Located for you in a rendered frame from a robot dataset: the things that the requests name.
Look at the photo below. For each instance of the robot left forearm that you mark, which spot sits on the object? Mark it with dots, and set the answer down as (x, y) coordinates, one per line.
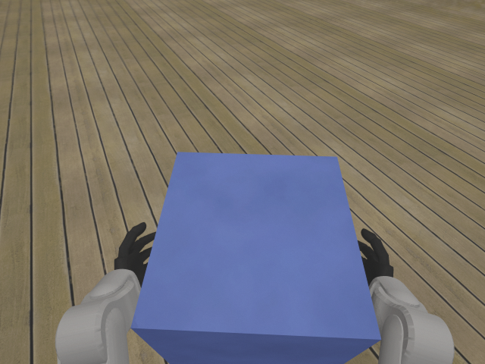
(95, 332)

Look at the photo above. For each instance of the right robot hand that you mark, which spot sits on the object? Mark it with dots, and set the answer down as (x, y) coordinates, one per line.
(377, 263)

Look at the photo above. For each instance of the carton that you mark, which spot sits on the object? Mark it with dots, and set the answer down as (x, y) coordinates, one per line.
(256, 261)

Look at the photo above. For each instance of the left robot hand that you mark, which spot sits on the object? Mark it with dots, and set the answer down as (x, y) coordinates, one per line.
(130, 257)

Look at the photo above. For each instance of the robot right forearm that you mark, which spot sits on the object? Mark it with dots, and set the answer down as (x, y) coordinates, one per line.
(409, 334)

